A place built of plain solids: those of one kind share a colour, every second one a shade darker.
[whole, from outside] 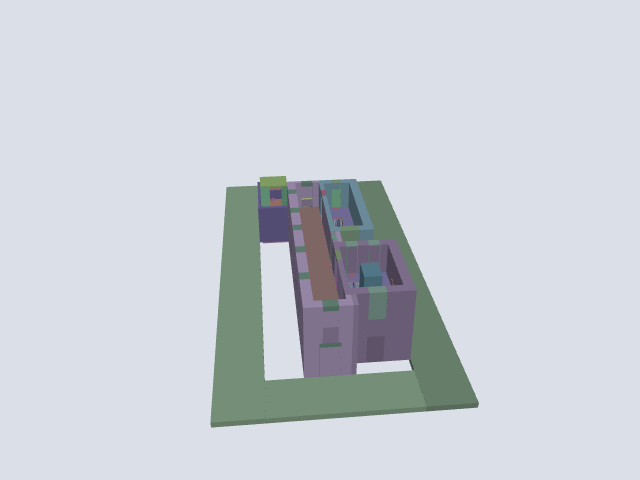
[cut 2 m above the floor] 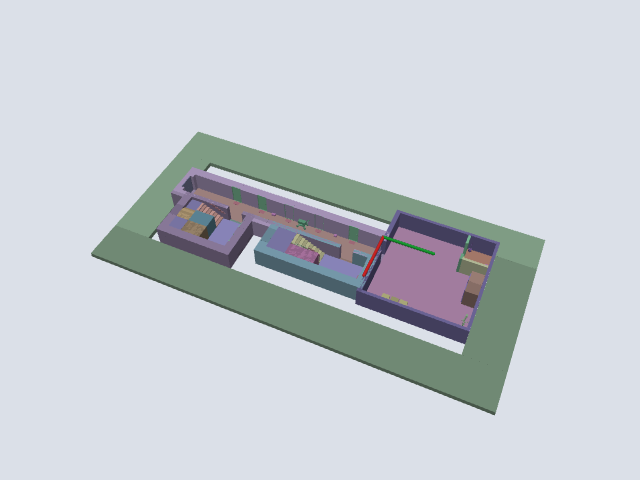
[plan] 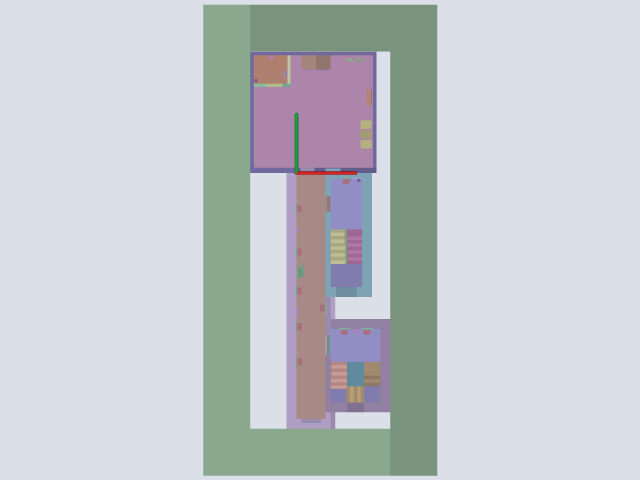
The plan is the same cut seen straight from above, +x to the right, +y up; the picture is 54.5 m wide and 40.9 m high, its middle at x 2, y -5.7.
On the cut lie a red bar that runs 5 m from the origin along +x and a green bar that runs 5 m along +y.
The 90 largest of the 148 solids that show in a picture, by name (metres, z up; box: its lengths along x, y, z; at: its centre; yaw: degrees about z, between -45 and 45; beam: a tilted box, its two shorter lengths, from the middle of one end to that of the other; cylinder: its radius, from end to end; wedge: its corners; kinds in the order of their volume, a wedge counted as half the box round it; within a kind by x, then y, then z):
{
 "ground_garden_1": {"box": [4.0, 40.13, 0.5], "at": [-5.95, -5.71, -0.27]},
 "ground_garden_2": {"box": [11.94, 4.0, 0.5], "at": [2.02, -23.78, -0.27]},
 "ground_garden_3": {"box": [11.94, 4.0, 0.5], "at": [2.02, 12.35, -0.27]},
 "ground_garden_4": {"box": [4.0, 40.13, 0.5], "at": [9.99, -5.71, -0.27]},
 "wall_corr_1": {"box": [0.81, 1.0, 2.75], "at": [-0.45, -6.71, 1.37]},
 "wall_corr_2": {"box": [0.81, 1.0, 2.75], "at": [-0.45, -3.03, 1.37]},
 "wall_corr_3": {"box": [0.85, 3.8, 3.44], "at": [-0.42, -19.88, 5.02]},
 "wall_corr_4": {"box": [0.85, 5.2, 3.42], "at": [-0.42, -19.18, 1.59]},
 "wall_corr_5": {"box": [0.85, 3.12, 3.44], "at": [-0.42, -15.42, 5.02]},
 "wall_corr_6": {"box": [0.85, 1.98, 3.42], "at": [-0.42, -14.59, 1.59]},
 "wall_corr_7": {"box": [0.85, 2.05, 3.42], "at": [-0.42, -11.57, 1.59]},
 "wall_corr_8": {"box": [0.85, 2.88, 3.44], "at": [-0.42, -11.42, 5.02]},
 "wall_corr_9": {"box": [0.85, 2.34, 3.42], "at": [-0.42, -8.38, 1.59]},
 "wall_corr_10": {"box": [0.85, 2.4, 3.44], "at": [-0.42, -7.78, 5.02]},
 "wall_corr_11": {"box": [0.85, 2.68, 3.42], "at": [-0.42, -4.87, 1.59]},
 "wall_corr_12": {"box": [0.85, 3.11, 3.44], "at": [-0.42, -4.03, 5.02]},
 "wall_corr_13": {"box": [0.85, 2.98, 3.42], "at": [-0.42, -1.04, 1.59]},
 "wall_corr_14": {"box": [0.85, 1.92, 3.44], "at": [-0.42, -0.51, 5.02]},
 "wall_corr_15": {"box": [1.25, 0.85, 3.42], "at": [-0.23, -21.36, 1.59]},
 "wall_corr_16": {"box": [1.48, 0.85, 3.44], "at": [-0.11, -21.36, 5.02]},
 "wall_corr_17": {"box": [1.48, 0.45, 3.44], "at": [-0.11, 0.23, 5.02]},
 "wall_corr_18": {"box": [1.66, 0.48, 2.9], "at": [1.23, -21.54, 1.45]},
 "wall_corr_19": {"box": [1.08, 0.85, 3.44], "at": [2.37, -21.36, 5.02]},
 "wall_corr_20": {"box": [0.85, 0.85, 3.42], "at": [2.48, -21.36, 1.59]},
 "wall_corr_21": {"box": [0.45, 6.33, 3.42], "at": [2.69, -18.61, 1.59]},
 "wall_corr_22": {"box": [0.45, 6.33, 3.44], "at": [2.69, -18.61, 5.02]},
 "wall_corr_23": {"box": [0.45, 1.81, 3.42], "at": [2.69, -12.9, 1.59]},
 "wall_corr_24": {"box": [0.45, 7.72, 3.42], "at": [2.69, -7.14, 1.59]},
 "wall_corr_25": {"box": [0.45, 7.72, 3.44], "at": [2.69, -7.14, 5.02]},
 "wall_corr_26": {"box": [0.41, 1.4, 6.84], "at": [3.1, -21.08, 3.32]},
 "wall_corr_27": {"box": [0.41, 1.9, 6.84], "at": [3.1, -11.5, 3.32]},
 "wall_bhall_1": {"box": [0.45, 7.28, 6.88], "at": [2.69, -6.92, 3.32]},
 "wall_bhall_2": {"box": [0.45, 2.36, 6.88], "at": [2.69, -0.78, 3.32]},
 "wall_bhall_3": {"box": [0.9, 0.85, 6.88], "at": [2.91, -10.13, 3.32]},
 "wall_bhall_4": {"box": [1.28, 0.85, 6.88], "at": [3.1, -0.03, 3.32]},
 "wall_bhall_5": {"box": [1.77, 0.85, 3.14], "at": [4.25, -10.13, 1.45]},
 "wall_bhall_6": {"box": [1.69, 0.85, 6.88], "at": [5.58, -0.03, 3.32]},
 "wall_bhall_7": {"box": [1.3, 0.85, 6.88], "at": [5.78, -10.13, 3.32]},
 "wall_bhall_8": {"box": [0.85, 10.96, 6.88], "at": [6.0, -5.08, 3.32]},
 "wall_hall_1": {"box": [0.45, 4.94, 6.88], "at": [2.69, -17.92, 3.32]},
 "wall_hall_2": {"box": [0.45, 1.37, 6.88], "at": [2.69, -13.12, 3.32]},
 "wall_hall_3": {"box": [1.09, 0.85, 6.88], "at": [3.0, -12.87, 3.32]},
 "wall_hall_4": {"box": [1.87, 0.85, 6.88], "at": [3.39, -19.96, 3.32]},
 "wall_hall_5": {"box": [1.4, 0.85, 2.65], "at": [5.03, -19.96, 1.2]},
 "wall_hall_6": {"box": [0.95, 0.85, 6.88], "at": [5.03, -12.87, 3.32]},
 "wall_hall_7": {"box": [2.27, 0.85, 6.88], "at": [6.86, -19.96, 3.32]},
 "wall_hall_8": {"box": [1.49, 0.85, 6.88], "at": [7.25, -12.87, 3.32]},
 "wall_hall_9": {"box": [0.85, 7.95, 6.88], "at": [7.57, -16.41, 3.32]},
 "flightBb_1": {"box": [1.28, 2.95, 2.8], "at": [4.95, -6.28, 0.88]},
 "flightBb_2": {"box": [1.28, 2.66, 2.96], "at": [4.95, -6.13, 0.96]},
 "flightBb_3": {"box": [1.28, 2.36, 3.13], "at": [4.95, -5.98, 1.05]},
 "flightBb_4": {"box": [1.28, 2.07, 3.29], "at": [4.95, -5.83, 1.13]},
 "flightBb_5": {"box": [1.28, 1.77, 3.46], "at": [4.95, -5.69, 1.21]},
 "flightBb_6": {"box": [1.28, 1.48, 3.62], "at": [4.95, -5.54, 1.29]},
 "flightBb_7": {"box": [1.28, 1.19, 3.78], "at": [4.95, -5.39, 1.37]},
 "flightBb_8": {"box": [1.28, 0.89, 3.94], "at": [4.95, -5.25, 1.45]},
 "flightBb_9": {"box": [1.28, 0.6, 4.11], "at": [4.95, -5.1, 1.53]},
 "floor_1": {"box": [1.38, 1.38, 2.15], "at": [3.6, -18.85, 0.55]},
 "floor_2": {"box": [2.67, 1.96, 2.64], "at": [4.25, -8.73, 0.8]},
 "floor_3": {"box": [2.67, 4.36, 0.85], "at": [4.25, -2.63, -0.1]},
 "floor_4": {"box": [2.67, 4.36, 0.25], "at": [4.25, -2.63, 3.79]},
 "floor_5": {"box": [4.23, 2.81, 0.85], "at": [5.03, -14.7, -0.1]},
 "floor_6": {"box": [4.23, 2.81, 0.25], "at": [5.03, -14.69, 3.79]},
 "floor_7": {"box": [1.38, 1.38, 3.13], "at": [6.45, -18.85, 1.04]},
 "floor_yard_1": {"box": [10.16, 9.6, 0.5], "at": [1.43, 5.25, -0.27]},
 "floor_corr_1": {"box": [2.46, 20.93, 0.52], "at": [1.23, -10.46, -0.26]},
 "floor_corr_2": {"box": [2.46, 20.93, 0.25], "at": [1.23, -10.46, 3.79]},
 "wall_yard_1": {"box": [0.3, 10.35, 2.45], "at": [-3.8, 5.17, 1.1]},
 "wall_yard_2": {"box": [4.32, 0.45, 4.1], "at": [-1.79, 0.23, 1.93]},
 "wall_yard_3": {"box": [10.76, 0.3, 2.24], "at": [1.43, 10.2, 1.0]},
 "wall_yard_4": {"box": [5.28, 0.45, 4.1], "at": [4.17, 0.23, 1.93]},
 "wall_yard_5": {"box": [0.3, 10.35, 2.16], "at": [6.66, 5.17, 0.96]},
 "flightC_1": {"box": [1.4, 2.07, 3.29], "at": [6.45, -17.12, 1.13]},
 "flightC_2": {"box": [1.4, 1.77, 3.46], "at": [6.45, -16.98, 1.21]},
 "flightC_3": {"box": [1.4, 1.48, 3.62], "at": [6.45, -16.83, 1.29]},
 "flightC_4": {"box": [1.4, 1.19, 3.78], "at": [6.45, -16.68, 1.37]},
 "wall_spine_1": {"box": [1.47, 2.06, 6.86], "at": [5.03, -17.13, 3.33]},
 "flightAb_1": {"box": [1.28, 0.89, 2.15], "at": [3.54, -7.31, 0.55]},
 "flightAb_2": {"box": [1.28, 1.77, 1.66], "at": [3.54, -6.87, 0.31]},
 "flightAb_3": {"box": [1.28, 2.07, 1.5], "at": [3.54, -6.73, 0.23]},
 "flightAb_4": {"box": [1.28, 2.95, 1.01], "at": [3.54, -6.29, -0.02]},
 "flightB_1": {"box": [1.19, 1.4, 2.48], "at": [5.18, -18.85, 0.72]},
 "flightB_2": {"box": [0.89, 1.4, 2.64], "at": [5.32, -18.85, 0.8]},
 "flightB_3": {"box": [0.6, 1.4, 2.8], "at": [5.47, -18.85, 0.88]},
 "wall_bin_1": {"box": [1.23, 1.22, 2.31], "at": [1.04, 9.44, 1.03]},
 "wall_bin_2": {"box": [1.23, 1.22, 2.31], "at": [2.27, 9.44, 1.03]},
 "floor_wash_1": {"box": [2.88, 2.44, 0.58], "at": [-2.21, 8.83, -0.23]},
 "wall_head_hall_1": {"box": [1.4, 0.85, 2.53], "at": [5.03, -19.96, 5.5]},
 "wall_head_bhall_1": {"box": [1.77, 0.85, 1.84], "at": [4.25, -10.13, 5.84]},
 "flightA_1": {"box": [1.4, 1.48, 1.33], "at": [3.6, -17.43, 0.15]}
}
